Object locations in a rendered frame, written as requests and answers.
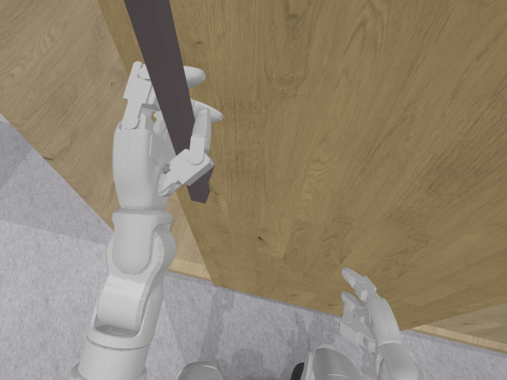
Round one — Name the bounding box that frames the right robot forearm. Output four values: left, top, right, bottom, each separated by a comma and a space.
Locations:
374, 343, 427, 380

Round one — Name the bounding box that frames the handle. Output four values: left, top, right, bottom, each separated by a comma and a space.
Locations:
124, 0, 215, 203

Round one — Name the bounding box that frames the robot right hand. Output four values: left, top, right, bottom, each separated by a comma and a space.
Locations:
340, 268, 403, 357

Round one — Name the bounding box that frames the left robot thigh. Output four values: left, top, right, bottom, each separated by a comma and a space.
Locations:
176, 361, 223, 380

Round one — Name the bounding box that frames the robot thigh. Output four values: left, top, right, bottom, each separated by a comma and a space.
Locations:
176, 361, 223, 380
302, 348, 363, 380

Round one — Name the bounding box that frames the left robot forearm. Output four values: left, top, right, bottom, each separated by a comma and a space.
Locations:
68, 208, 176, 380

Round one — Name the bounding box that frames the wardrobe door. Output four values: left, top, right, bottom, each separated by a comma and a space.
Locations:
97, 0, 507, 331
427, 303, 507, 344

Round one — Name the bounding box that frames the robot left hand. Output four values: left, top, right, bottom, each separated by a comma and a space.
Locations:
112, 61, 223, 210

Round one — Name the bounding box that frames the right robot thigh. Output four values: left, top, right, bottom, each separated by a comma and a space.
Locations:
302, 348, 363, 380

